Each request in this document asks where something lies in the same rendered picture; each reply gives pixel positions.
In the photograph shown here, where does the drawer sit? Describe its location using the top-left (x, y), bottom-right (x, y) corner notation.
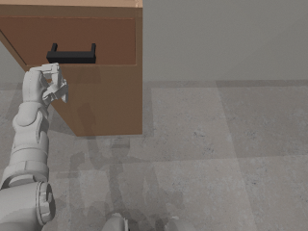
top-left (0, 14), bottom-right (136, 65)

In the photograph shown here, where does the left robot upper arm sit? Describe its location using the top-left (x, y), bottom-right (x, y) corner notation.
top-left (0, 181), bottom-right (56, 231)

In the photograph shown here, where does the cabinet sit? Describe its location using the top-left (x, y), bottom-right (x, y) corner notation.
top-left (0, 0), bottom-right (143, 137)

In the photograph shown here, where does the left robot forearm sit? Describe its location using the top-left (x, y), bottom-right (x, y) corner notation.
top-left (0, 101), bottom-right (49, 191)

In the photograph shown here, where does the robot right thigh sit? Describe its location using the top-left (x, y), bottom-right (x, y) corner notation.
top-left (164, 219), bottom-right (197, 231)

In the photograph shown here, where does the handle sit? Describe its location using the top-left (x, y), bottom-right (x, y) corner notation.
top-left (46, 42), bottom-right (96, 64)

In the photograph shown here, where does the left robot shin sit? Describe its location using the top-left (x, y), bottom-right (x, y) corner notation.
top-left (111, 213), bottom-right (122, 218)

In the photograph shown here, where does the robot left hand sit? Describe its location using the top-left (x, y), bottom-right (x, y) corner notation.
top-left (22, 63), bottom-right (69, 110)

